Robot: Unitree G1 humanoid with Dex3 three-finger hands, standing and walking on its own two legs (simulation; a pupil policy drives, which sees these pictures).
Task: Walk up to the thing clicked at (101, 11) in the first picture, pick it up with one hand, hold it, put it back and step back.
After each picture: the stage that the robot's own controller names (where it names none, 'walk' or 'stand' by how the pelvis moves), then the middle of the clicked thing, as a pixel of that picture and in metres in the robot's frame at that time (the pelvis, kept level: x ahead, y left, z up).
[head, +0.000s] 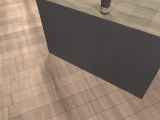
stand; (105, 4) +1.03 -0.14 -0.04
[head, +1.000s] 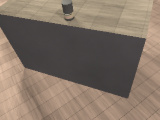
walk; (68, 10) +0.92 +0.15 -0.02
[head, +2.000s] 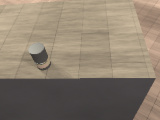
walk; (40, 57) +0.50 +0.23 -0.02
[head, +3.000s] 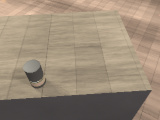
stand; (35, 74) +0.43 +0.22 -0.03
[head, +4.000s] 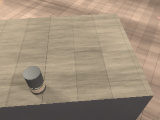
stand; (35, 80) +0.41 +0.22 -0.04
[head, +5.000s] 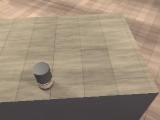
stand; (43, 76) +0.43 +0.19 -0.04
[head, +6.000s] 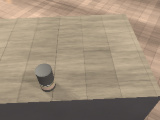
stand; (46, 78) +0.42 +0.18 -0.04
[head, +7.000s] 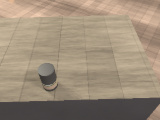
stand; (48, 77) +0.42 +0.17 -0.04
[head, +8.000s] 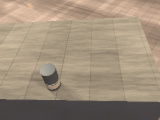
rise first; (51, 77) +0.43 +0.20 -0.04
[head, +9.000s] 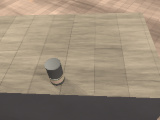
go down; (55, 72) +0.44 +0.18 -0.04
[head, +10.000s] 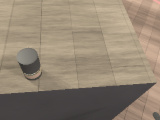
go down; (30, 65) +0.43 +0.17 -0.01
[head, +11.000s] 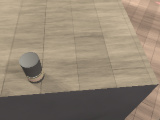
go down; (32, 68) +0.43 +0.18 -0.01
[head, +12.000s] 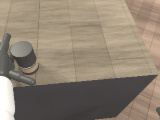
close in; (26, 58) +0.44 +0.19 +0.02
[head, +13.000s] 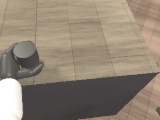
close; (29, 59) +0.43 +0.17 +0.03
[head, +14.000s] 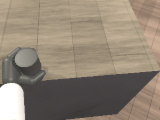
lift; (31, 67) +0.40 +0.17 +0.03
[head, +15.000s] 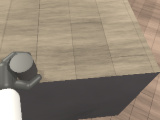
lift; (26, 71) +0.38 +0.18 +0.03
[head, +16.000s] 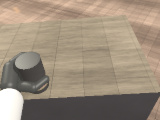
hold; (33, 73) +0.32 +0.16 +0.15
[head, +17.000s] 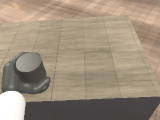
hold; (34, 74) +0.32 +0.16 +0.14
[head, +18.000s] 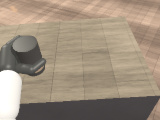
crouch; (30, 56) +0.37 +0.17 +0.17
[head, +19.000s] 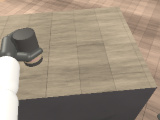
lower; (29, 48) +0.44 +0.18 +0.13
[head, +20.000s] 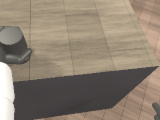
lower; (16, 46) +0.46 +0.20 +0.04
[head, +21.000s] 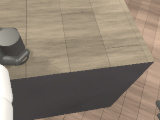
lower; (14, 48) +0.46 +0.19 +0.05
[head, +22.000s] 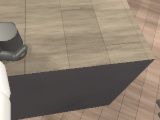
lower; (11, 43) +0.47 +0.19 +0.06
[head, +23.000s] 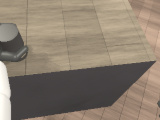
lower; (12, 44) +0.47 +0.20 +0.06
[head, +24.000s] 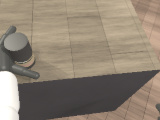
withdraw; (21, 52) +0.44 +0.18 +0.04
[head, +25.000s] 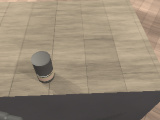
sink last; (43, 67) +0.42 +0.17 +0.01
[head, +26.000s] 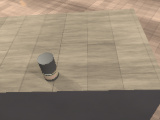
stand; (48, 67) +0.46 +0.19 +0.01
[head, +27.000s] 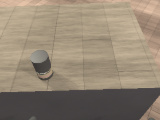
stand; (42, 65) +0.44 +0.19 +0.00
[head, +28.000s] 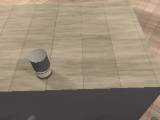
stand; (41, 64) +0.44 +0.19 +0.01
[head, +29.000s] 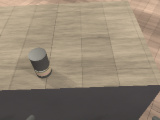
stand; (40, 63) +0.45 +0.20 +0.01
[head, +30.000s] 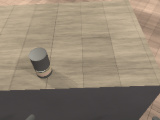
stand; (41, 63) +0.45 +0.19 +0.02
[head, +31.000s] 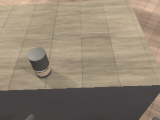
stand; (40, 63) +0.45 +0.20 +0.02
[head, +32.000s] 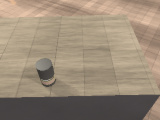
stand; (46, 72) +0.44 +0.19 -0.03
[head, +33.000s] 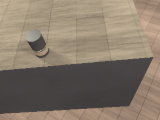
walk; (38, 44) +0.53 +0.25 -0.02
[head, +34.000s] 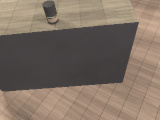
walk; (50, 12) +0.81 +0.24 -0.02
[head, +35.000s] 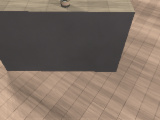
stand; out of the picture +1.06 +0.14 -0.02
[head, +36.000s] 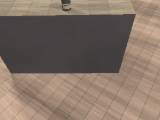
stand; (66, 1) +1.06 +0.14 -0.04
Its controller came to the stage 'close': yes
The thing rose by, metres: 0.21
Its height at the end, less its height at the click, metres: +0.00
